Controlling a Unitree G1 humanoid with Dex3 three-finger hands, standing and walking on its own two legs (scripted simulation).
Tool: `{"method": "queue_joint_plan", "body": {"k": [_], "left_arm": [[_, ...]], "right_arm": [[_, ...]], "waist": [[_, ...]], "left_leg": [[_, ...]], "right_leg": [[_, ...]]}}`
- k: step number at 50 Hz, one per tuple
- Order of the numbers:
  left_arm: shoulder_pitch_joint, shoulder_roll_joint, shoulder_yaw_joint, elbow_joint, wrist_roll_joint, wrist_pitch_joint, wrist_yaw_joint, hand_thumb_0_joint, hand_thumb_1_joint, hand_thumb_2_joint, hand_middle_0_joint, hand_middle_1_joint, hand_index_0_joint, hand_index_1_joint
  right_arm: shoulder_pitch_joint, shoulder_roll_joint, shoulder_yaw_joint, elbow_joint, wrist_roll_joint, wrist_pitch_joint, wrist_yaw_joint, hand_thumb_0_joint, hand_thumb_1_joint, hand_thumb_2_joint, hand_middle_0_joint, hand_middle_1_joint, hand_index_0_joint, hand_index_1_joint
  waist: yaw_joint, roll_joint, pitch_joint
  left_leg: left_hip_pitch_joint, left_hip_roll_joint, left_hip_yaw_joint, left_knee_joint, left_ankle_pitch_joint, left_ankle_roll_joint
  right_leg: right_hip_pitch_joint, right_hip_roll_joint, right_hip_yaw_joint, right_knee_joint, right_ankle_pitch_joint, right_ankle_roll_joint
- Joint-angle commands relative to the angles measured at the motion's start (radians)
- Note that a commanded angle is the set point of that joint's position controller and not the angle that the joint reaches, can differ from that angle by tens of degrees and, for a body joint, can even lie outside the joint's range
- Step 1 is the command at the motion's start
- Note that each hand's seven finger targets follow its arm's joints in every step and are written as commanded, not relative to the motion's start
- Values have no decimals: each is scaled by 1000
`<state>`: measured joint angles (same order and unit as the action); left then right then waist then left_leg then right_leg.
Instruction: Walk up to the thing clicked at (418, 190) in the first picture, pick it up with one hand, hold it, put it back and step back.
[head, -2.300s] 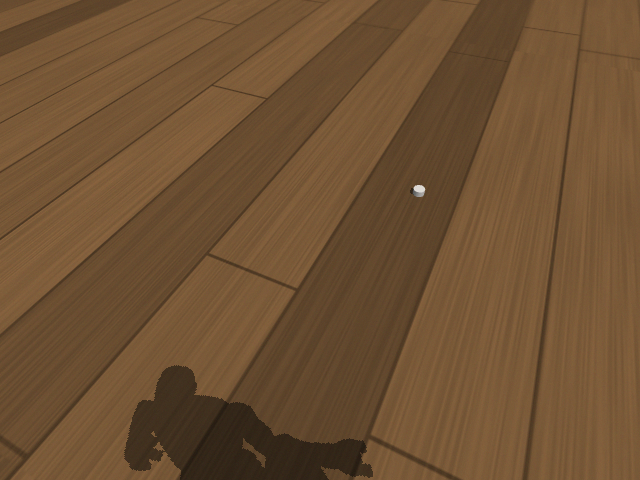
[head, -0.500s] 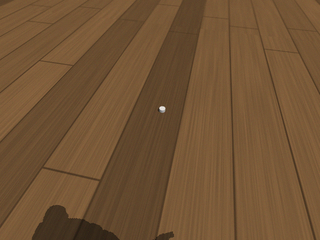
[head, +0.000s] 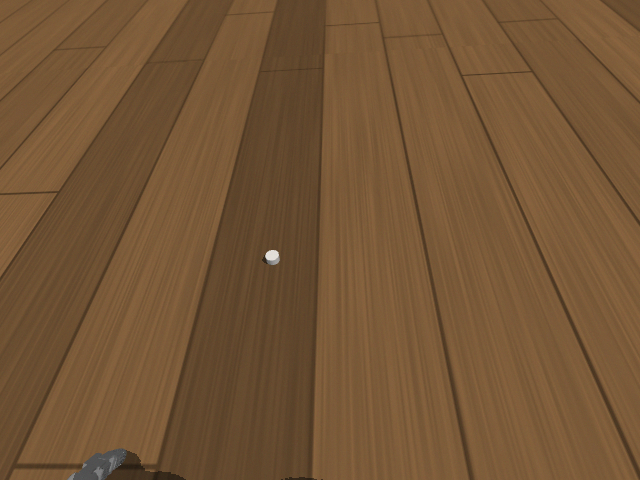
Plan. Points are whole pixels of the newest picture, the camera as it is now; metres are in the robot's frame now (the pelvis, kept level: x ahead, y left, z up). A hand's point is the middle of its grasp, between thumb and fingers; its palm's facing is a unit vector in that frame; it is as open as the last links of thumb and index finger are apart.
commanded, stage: walk up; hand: left
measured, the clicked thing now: (272, 257) +1.05 +0.27 -0.74
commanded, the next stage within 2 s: none
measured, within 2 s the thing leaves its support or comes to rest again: neither
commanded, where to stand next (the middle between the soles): +0.65 +0.04 m, yaw -1 degrees
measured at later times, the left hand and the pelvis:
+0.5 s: hand (132, 404) +0.28 +0.33 -0.14, palm faces -0.09 -0.94 -0.33, open 7.4 cm; pelvis +0.21 +0.05 +0.02, yaw -2 degrees
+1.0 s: hand (182, 280) +0.48 +0.29 -0.10, palm faces -0.04 -0.92 -0.40, open 7.4 cm; pelvis +0.40 +0.02 +0.02, yaw +0 degrees
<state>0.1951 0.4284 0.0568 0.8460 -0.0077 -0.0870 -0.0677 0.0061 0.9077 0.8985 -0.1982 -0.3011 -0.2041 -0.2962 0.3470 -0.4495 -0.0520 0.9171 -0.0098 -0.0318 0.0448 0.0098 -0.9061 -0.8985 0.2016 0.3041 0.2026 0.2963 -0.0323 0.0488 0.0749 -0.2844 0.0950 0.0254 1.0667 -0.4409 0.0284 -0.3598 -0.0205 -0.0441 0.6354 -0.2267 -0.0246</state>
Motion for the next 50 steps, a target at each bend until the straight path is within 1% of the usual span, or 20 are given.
{"method": "queue_joint_plan", "body": {"k": [1,7,10,13,14,15,16,18,21,26,31,33,35,36,37,38,40,43,48,50], "left_arm": [[72,275,79,-42,-8,-12,33,0,900,900,-200,-300,-200,-300],[95,282,78,-66,13,-27,28,0,900,900,-200,-300,-200,-300],[62,282,71,-73,11,-22,27,0,900,900,-200,-300,-200,-300],[71,222,39,-76,19,-14,27,0,900,900,-200,-300,-200,-300],[112,150,18,-78,18,-17,27,0,900,900,-200,-300,-200,-300],[123,146,20,-75,1,-13,36,0,900,900,-200,-300,-200,-300],[83,248,36,-62,12,-8,53,0,900,900,-200,-300,-200,-300],[120,236,33,-17,-3,-6,47,0,900,900,-200,-300,-200,-300],[169,210,36,20,0,4,28,0,900,900,-200,-300,-200,-300],[57,188,42,-21,13,20,1,0,900,900,-200,-300,-200,-300],[-19,154,46,-32,15,11,-6,0,900,900,-200,-300,-200,-300],[3,148,49,-21,16,6,-1,0,900,900,-200,-300,-200,-300],[147,188,70,17,17,-8,18,0,900,900,-200,-300,-200,-300],[242,253,95,35,25,-17,32,0,900,900,-200,-300,-200,-300],[269,335,108,7,20,-23,43,0,900,900,-200,-300,-200,-300],[232,335,102,4,1,-17,45,0,900,900,-200,-300,-200,-300],[136,277,86,-30,-5,-17,50,0,900,900,-200,-300,-200,-300],[95,233,67,-45,2,-22,48,0,900,900,-200,-300,-200,-300],[93,250,82,-77,17,-26,42,0,900,900,-200,-300,-200,-300],[120,245,81,-76,19,-25,38,0,900,900,-200,-300,-200,-300]], "right_arm": [[37,-197,-49,-79,12,-41,-1,0,-900,-900,200,300,200,300],[-62,-164,-62,-107,-11,-45,32,0,-900,-900,200,300,200,300],[-68,-161,-74,-102,-10,-60,35,0,-900,-900,200,300,200,300],[79,-203,-100,-57,-18,-70,19,0,-900,-900,200,300,200,300],[190,-277,-123,-42,-24,-78,6,0,-900,-900,200,300,200,300],[187,-339,-130,-78,-15,-84,-1,0,-900,-900,200,300,200,300],[129,-346,-131,-89,15,-77,-1,0,-900,-900,200,300,200,300],[28,-250,-95,-113,14,-76,-11,0,-900,-900,200,300,200,300],[-9,-217,-78,-118,11,-81,-12,0,-900,-900,200,300,200,300],[13,-241,-79,-132,8,-81,-8,0,-900,-900,200,300,200,300],[16,-231,-77,-139,8,-68,-4,0,-900,-900,200,300,200,300],[4,-230,-78,-149,10,-59,-6,0,-900,-900,200,300,200,300],[4,-184,-54,-164,12,-54,-11,0,-900,-900,200,300,200,300],[47,-117,-31,-176,15,-58,-11,0,-900,-900,200,300,200,300],[78,-98,-17,-182,15,-52,-10,0,-900,-900,200,300,200,300],[46,-198,-46,-148,10,-37,-25,0,-900,-900,200,300,200,300],[34,-194,-47,-118,21,-36,-23,0,-900,-900,200,300,200,300],[85,-170,-47,-75,9,-25,-7,0,-900,-900,200,300,200,300],[-5,-158,-59,-96,-13,-19,21,0,-900,-900,200,300,200,300],[-58,-148,-58,-111,-14,-28,28,0,-900,-900,200,300,200,300]], "waist": [[40,-202,-17],[66,-210,-23],[40,-159,-40],[-60,-22,-98],[-105,210,-155],[-87,267,-123],[-69,129,-90],[-5,26,-29],[25,120,-25],[-1,114,22],[-8,75,13],[13,61,-16],[94,-53,-107],[129,-258,-179],[125,-341,-193],[124,-200,-151],[90,-139,-76],[41,-193,-42],[60,-188,-2],[79,-171,-6]], "left_leg": [[-275,56,-66,-16,95,2],[-193,39,-2,-322,171,-26],[-41,0,40,-439,246,-20],[290,-68,70,-497,163,15],[405,112,-221,-653,-73,79],[413,343,-690,-868,-223,171],[330,373,-719,-852,-197,230],[226,254,-401,-805,41,173],[125,180,-178,-803,261,157],[123,182,-144,-863,146,196],[119,140,-65,-781,292,157],[85,143,-48,-701,344,142],[16,88,5,-451,417,98],[-120,-4,67,-172,264,54],[-344,-118,35,12,-71,13],[-341,-69,-72,97,-79,15],[-357,-30,-119,103,14,20],[-247,-14,-90,-21,104,-2],[-253,17,-36,-248,165,-37],[-223,17,-15,-339,204,-36]], "right_leg": [[158,-238,328,-373,-113,-197],[82,-225,227,-371,-162,-211],[14,-208,180,-307,-181,-179],[-158,-135,97,-23,-88,-123],[-259,-40,8,334,-38,-63],[-434,95,17,510,-277,-27],[-423,20,127,588,-289,-37],[-355,-41,160,535,-142,-29],[-232,-81,91,398,-67,-3],[-228,-93,30,180,-11,20],[-92,-39,-33,-27,86,2],[29,-9,-56,-69,90,-9],[296,9,-28,-143,49,-36],[447,-156,209,-235,-77,-74],[552,-401,648,-365,-186,-163],[446,-428,687,-365,-234,-224],[355,-346,463,-361,-129,-230],[196,-239,240,-375,18,-165],[133,-253,184,-425,-211,-209],[135,-242,161,-406,-195,-200]]}}
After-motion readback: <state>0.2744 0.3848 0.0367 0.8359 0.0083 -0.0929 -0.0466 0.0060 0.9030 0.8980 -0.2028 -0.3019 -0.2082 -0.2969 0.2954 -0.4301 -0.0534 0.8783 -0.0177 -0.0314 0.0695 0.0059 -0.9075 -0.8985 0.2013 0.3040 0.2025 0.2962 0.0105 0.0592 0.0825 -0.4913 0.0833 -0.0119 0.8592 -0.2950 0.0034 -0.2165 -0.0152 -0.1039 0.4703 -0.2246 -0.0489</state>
